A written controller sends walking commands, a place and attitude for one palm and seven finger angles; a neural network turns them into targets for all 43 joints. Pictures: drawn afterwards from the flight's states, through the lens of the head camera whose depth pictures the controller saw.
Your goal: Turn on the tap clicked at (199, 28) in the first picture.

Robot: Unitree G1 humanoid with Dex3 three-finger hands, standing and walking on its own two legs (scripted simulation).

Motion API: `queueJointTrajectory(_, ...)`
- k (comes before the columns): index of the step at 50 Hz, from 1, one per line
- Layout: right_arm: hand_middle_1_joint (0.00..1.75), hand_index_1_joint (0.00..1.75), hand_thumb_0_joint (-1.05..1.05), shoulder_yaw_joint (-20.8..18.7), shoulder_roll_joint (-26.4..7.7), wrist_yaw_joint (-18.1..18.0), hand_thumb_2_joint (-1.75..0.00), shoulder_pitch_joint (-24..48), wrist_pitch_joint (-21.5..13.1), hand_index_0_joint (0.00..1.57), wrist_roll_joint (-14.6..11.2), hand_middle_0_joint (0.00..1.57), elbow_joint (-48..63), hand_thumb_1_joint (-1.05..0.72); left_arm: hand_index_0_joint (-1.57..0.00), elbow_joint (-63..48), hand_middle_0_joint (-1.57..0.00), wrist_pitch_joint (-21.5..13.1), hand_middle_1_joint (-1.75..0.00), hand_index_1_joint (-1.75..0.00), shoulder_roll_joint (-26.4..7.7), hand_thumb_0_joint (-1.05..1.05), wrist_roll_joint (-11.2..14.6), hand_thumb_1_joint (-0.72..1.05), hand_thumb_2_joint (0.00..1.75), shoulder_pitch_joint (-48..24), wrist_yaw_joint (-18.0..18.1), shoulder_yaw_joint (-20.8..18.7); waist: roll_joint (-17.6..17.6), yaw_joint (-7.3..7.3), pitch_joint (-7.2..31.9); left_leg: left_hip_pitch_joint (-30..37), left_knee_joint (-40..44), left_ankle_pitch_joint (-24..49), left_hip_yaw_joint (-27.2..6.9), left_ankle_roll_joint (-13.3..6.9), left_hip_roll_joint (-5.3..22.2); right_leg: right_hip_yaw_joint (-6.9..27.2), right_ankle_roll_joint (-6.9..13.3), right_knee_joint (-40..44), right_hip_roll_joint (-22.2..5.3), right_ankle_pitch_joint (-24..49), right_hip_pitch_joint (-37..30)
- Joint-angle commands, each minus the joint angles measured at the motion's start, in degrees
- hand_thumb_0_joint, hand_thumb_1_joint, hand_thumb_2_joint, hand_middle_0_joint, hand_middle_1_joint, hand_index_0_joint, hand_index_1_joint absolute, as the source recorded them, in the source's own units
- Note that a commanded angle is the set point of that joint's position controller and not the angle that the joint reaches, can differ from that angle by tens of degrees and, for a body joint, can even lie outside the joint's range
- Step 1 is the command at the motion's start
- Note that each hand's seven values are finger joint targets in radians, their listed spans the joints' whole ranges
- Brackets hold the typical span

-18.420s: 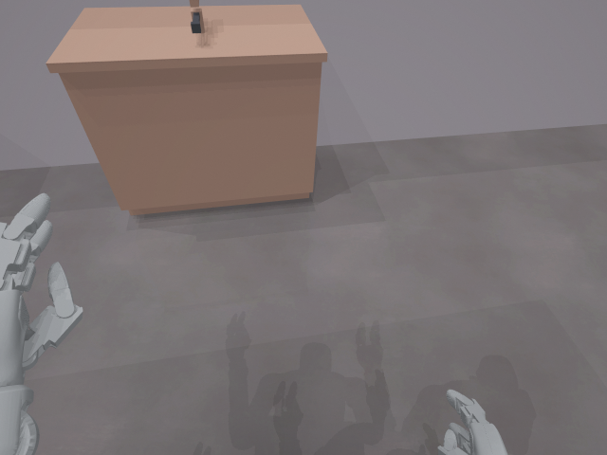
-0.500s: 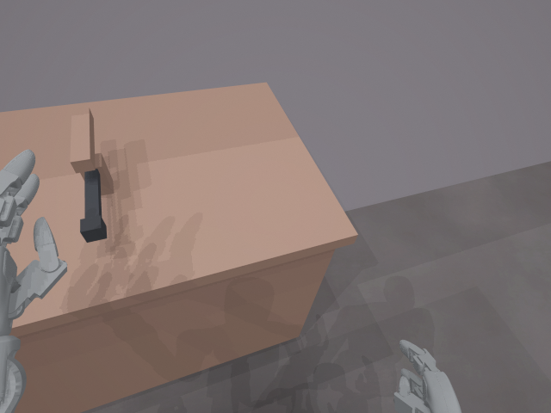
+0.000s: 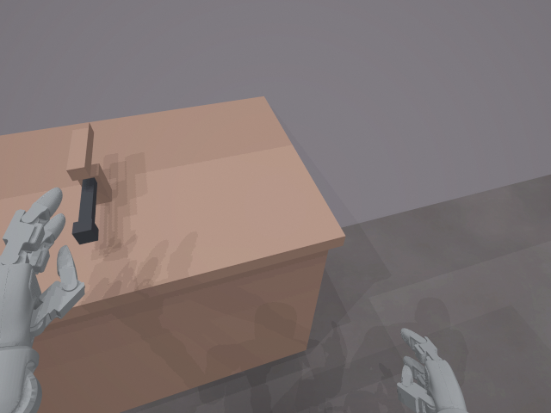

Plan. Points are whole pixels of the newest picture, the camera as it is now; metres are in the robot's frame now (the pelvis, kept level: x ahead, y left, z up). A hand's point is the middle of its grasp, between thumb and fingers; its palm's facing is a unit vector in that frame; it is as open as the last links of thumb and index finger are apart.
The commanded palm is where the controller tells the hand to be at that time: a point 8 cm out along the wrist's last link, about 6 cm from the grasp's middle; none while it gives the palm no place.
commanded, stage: turn the palm inward beside the body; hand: left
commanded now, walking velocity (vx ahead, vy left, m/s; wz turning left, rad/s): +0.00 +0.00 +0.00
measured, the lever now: (85, 231) +0.35 +0.34 +0.05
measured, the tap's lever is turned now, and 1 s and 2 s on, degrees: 0 0 0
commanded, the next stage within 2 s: reach beside the lever's end, fingers flat in 1.88 s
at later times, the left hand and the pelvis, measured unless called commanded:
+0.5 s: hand (82, 277) +0.22 +0.24 +0.15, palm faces +0.48 -0.83 -0.28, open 7.4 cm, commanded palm +0.16 +0.27 +0.16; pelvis +0.03 -0.03 -0.01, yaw +2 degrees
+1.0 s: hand (72, 302) +0.19 +0.25 +0.14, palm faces +0.51 -0.84 -0.19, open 7.4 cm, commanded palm +0.14 +0.28 +0.15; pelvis +0.02 +0.00 -0.01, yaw +2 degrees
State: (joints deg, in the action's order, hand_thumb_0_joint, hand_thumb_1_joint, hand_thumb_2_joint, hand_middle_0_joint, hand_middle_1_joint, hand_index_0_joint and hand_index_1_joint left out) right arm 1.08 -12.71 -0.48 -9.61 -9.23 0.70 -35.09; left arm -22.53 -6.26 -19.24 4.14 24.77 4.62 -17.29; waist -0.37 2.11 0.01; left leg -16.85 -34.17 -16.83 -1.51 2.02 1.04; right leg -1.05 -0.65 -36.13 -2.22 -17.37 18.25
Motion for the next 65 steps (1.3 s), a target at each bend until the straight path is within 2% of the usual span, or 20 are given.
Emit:
queueJointTrajectory(1,0.3,0.3,0.0,-3.1,-5.9,-0.7,-0.9,4.9,-4.5,0.2,-0.2,0.2,6.6,-0.9,-0.2,-12.9,-0.2,-10.8,-0.3,-0.3,-13.5,0.0,-0.3,0.9,0.9,-12.9,6.5,-12.2,6.5,0.07,7.3,-0.9,2.0,0.7,2.9,-1.9,-2.8,-3.0,1.2,5.6,2.6,-2.3,1.4)
queueJointTrajectory(4,0.3,0.3,0.0,-3.1,-7.6,-1.4,-0.9,4.9,-4.7,0.2,-0.7,0.2,5.7,-0.9,-0.2,-6.9,-0.2,-8.0,-0.3,-0.3,-13.5,0.0,0.9,0.9,0.9,-13.1,4.1,-10.8,4.7,-0.63,5.3,-2.0,0.6,-1.2,2.9,-2.6,-3.1,-1.2,0.7,7.2,1.6,-4.3,2.8)
queueJointTrajectory(5,0.3,0.3,0.0,-2.9,-7.8,-1.7,-0.9,5.5,-4.9,0.2,-0.9,0.2,6.3,-0.9,-0.2,-7.3,-0.2,-6.7,-0.3,-0.3,-11.0,0.0,1.9,0.9,0.9,-14.4,2.5,-7.5,3.8,-0.78,4.9,-2.5,0.7,-1.7,2.6,-2.8,-3.3,-0.7,0.6,7.5,0.9,-4.8,2.6)
queueJointTrajectory(10,0.3,0.3,0.0,-2.6,-8.1,-3.8,-0.9,6.4,-5.6,0.2,-2.1,0.2,7.0,-0.9,-0.2,-5.4,-0.2,-0.5,-0.3,-0.3,-12.1,0.0,4.3,0.9,0.9,-15.7,-1.6,-7.2,-0.2,0.17,2.8,-3.6,0.0,-3.0,1.9,-3.2,-3.0,2.7,-0.1,10.7,-0.3,-11.1,2.8)
queueJointTrajectory(14,0.3,0.3,0.0,-3.1,-7.6,-3.7,-0.9,5.3,-6.6,0.2,-1.9,0.2,7.3,-0.9,-0.2,-9.7,-0.2,-1.6,-0.3,-0.3,-15.2,0.0,4.8,0.9,0.9,-10.8,-0.2,-12.7,0.3,2.45,8.0,-2.4,-1.0,4.3,1.7,-3.1,-2.6,1.8,-0.2,7.4,0.1,-0.3,-0.7)
queueJointTrajectory(15,0.3,0.3,0.0,-3.2,-7.2,-3.3,-0.9,4.7,-6.8,0.2,-1.7,0.2,7.9,-0.9,-0.2,-10.8,-0.2,-2.3,-0.3,-0.3,-12.5,0.0,5.4,0.9,0.9,-8.7,0.1,-11.3,-0.9,2.22,9.3,-2.5,-1.2,6.7,1.8,-3.2,-2.7,0.8,-0.4,5.7,0.0,5.0,-1.7)
queueJointTrajectory(18,0.3,0.3,0.0,-3.7,-7.5,-2.6,-0.9,2.2,-6.9,0.2,-1.7,0.2,7.8,-0.9,-0.2,-10.2,-0.2,-3.2,-0.3,-0.3,-12.2,0.0,7.1,0.9,0.9,-3.3,0.5,-14.0,-2.3,2.73,12.1,-3.4,-2.6,11.3,2.2,-3.0,-2.6,0.2,-1.3,2.6,-0.3,17.9,-4.1)
queueJointTrajectory(19,0.3,0.3,0.0,-3.8,-7.6,-2.6,-0.9,2.4,-6.7,0.2,-2.0,0.2,7.3,-0.9,-0.2,-9.2,-0.2,-2.9,-0.3,-0.3,-13.7,0.0,7.0,0.9,0.9,-1.3,0.8,-16.1,-1.2,3.32,11.5,-3.5,-2.8,11.9,2.6,-2.9,-2.6,0.3,-1.2,2.5,-0.1,19.5,-4.4)
queueJointTrajectory(20,0.3,0.3,0.0,-3.7,-7.2,-2.5,-0.9,1.9,-6.6,0.2,-2.2,0.2,8.0,-0.9,-0.2,-10.1,-0.2,-2.8,-0.3,-0.3,-10.0,0.0,7.5,0.9,0.9,-1.8,0.6,-12.9,-1.7,2.5,11.0,-3.7,-2.8,12.4,2.7,-3.0,-2.7,-0.5,-1.2,1.9,-0.3,20.5,-3.8)
queueJointTrajectory(21,0.3,0.3,0.0,-4.0,-7.5,-2.5,-0.9,1.4,-6.8,0.2,-2.3,0.2,8.1,-0.9,-0.2,-9.9,-0.2,-2.6,-0.3,-0.3,-10.4,0.0,7.9,0.9,0.9,-1.2,0.5,-13.6,-2.3,2.5,11.1,-3.9,-3.3,12.6,2.8,-2.9,-2.5,-0.3,-1.3,1.7,-0.2,21.5,-3.8)
queueJointTrajectory(24,0.3,0.3,0.0,-3.9,-7.6,-2.7,-0.9,1.5,-7.1,0.2,-2.5,0.2,8.0,-0.9,-0.2,-12.1,-0.2,-2.1,-0.3,-0.3,-9.9,0.0,7.5,0.9,0.9,-1.0,0.6,-12.4,0.6,2.38,10.1,-3.4,-3.5,12.7,2.9,-3.1,-2.7,-0.9,-0.8,1.5,0.1,19.9,-2.1)
queueJointTrajectory(30,0.3,0.3,0.0,-4.0,-7.7,-3.1,-0.9,0.7,-8.7,0.2,-2.1,0.2,8.3,-0.9,-0.2,-16.6,-0.2,-3.4,-0.3,-0.3,-6.7,0.0,5.9,0.9,0.9,-2.5,1.6,-7.0,0.7,1.43,10.5,-3.0,-3.6,12.5,2.1,-3.5,-2.8,-2.3,0.3,0.5,0.6,14.7,0.0)
queueJointTrajectory(39,0.3,0.3,0.0,-3.1,-7.4,-3.5,-0.9,2.3,-8.6,0.2,-1.9,0.2,8.4,-0.9,-0.2,-17.5,-0.2,0.0,-0.3,-0.3,-5.7,0.0,5.3,0.9,0.9,1.0,4.7,-6.6,2.8,2.77,9.0,-4.1,-2.7,10.5,1.2,-3.0,-2.6,-3.4,1.1,0.1,1.1,10.0,1.1)
queueJointTrajectory(40,0.3,0.3,0.0,-2.8,-7.0,-3.4,-0.9,1.9,-8.5,0.2,-2.0,0.2,8.9,-0.9,-0.2,-17.9,-0.2,0.5,-0.3,-0.3,-3.3,0.0,5.3,0.9,0.9,0.3,4.7,-3.8,1.9,2.06,8.3,-4.6,-2.5,9.9,0.9,-2.9,-2.5,-3.8,1.1,0.1,1.1,8.9,2.0)
queueJointTrajectory(44,0.3,0.3,0.0,-2.5,-7.2,-3.7,-0.9,2.9,-8.2,0.2,-1.8,0.2,9.0,-0.9,-0.2,-19.0,-0.2,2.3,-0.3,-0.3,-4.2,0.0,5.0,0.9,0.9,0.8,5.6,-4.4,3.0,2.7,8.1,-4.3,-1.8,8.4,0.3,-2.7,-2.3,-3.9,1.3,0.3,1.4,6.3,2.4)
queueJointTrajectory(45,0.3,0.3,0.0,-2.4,-6.9,-3.6,-0.9,2.7,-8.1,0.2,-1.8,0.2,9.5,-0.9,-0.2,-19.7,-0.2,2.5,-0.3,-0.3,-2.3,0.0,5.1,0.9,0.9,0.3,5.6,-2.3,2.5,2.07,8.1,-4.4,-1.6,7.8,0.1,-2.6,-2.3,-4.2,1.4,0.2,1.3,5.4,2.9)
queueJointTrajectory(53,0.3,0.3,0.0,-1.9,-7.0,-3.9,-0.9,3.4,-7.9,0.2,-1.6,0.2,9.7,-0.9,-0.2,-20.7,-0.2,3.9,-0.3,-0.3,-1.3,0.0,4.9,0.9,0.9,0.8,7.2,-0.7,1.9,2.04,7.0,-5.2,-0.8,4.3,-1.0,-2.4,-2.1,-4.5,1.5,0.1,1.5,1.4,3.9)
queueJointTrajectory(54,0.3,0.3,0.0,-1.8,-7.0,-4.1,-0.9,3.9,-7.8,0.2,-1.5,0.2,9.5,-0.9,-0.2,-21.5,-0.2,4.0,-0.3,-0.3,-2.9,0.0,4.5,0.9,0.9,1.1,7.6,-2.1,4.1,2.62,7.5,-5.0,-0.7,3.6,-1.0,-2.4,-2.3,-4.2,1.6,0.3,1.6,0.9,3.9)
queueJointTrajectory(57,0.3,0.3,0.0,-1.6,-6.9,-4.1,-0.9,3.7,-7.8,0.2,-1.5,0.2,9.8,-0.9,-0.2,-20.7,-0.2,4.7,-0.3,-0.3,-0.5,0.0,5.3,0.9,0.9,1.8,7.7,-0.1,2.1,2.21,7.0,-5.7,-0.9,3.1,-1.2,-2.4,-2.2,-4.4,1.6,0.3,1.5,0.4,4.1)
queueJointTrajectory(65,0.3,0.3,0.0,-1.4,-6.6,-4.3,-0.9,4.1,-8.1,0.2,-1.5,0.2,9.9,-0.9,-0.2,-23.7,-0.2,5.3,-0.3,-0.3,0.5,0.0,5.4,0.9,0.9,2.1,8.8,0.9,4.0,2.06,7.5,-5.6,-0.8,2.0,-1.2,-2.4,-2.5,-4.3,1.7,0.3,1.4,-0.4,3.9)
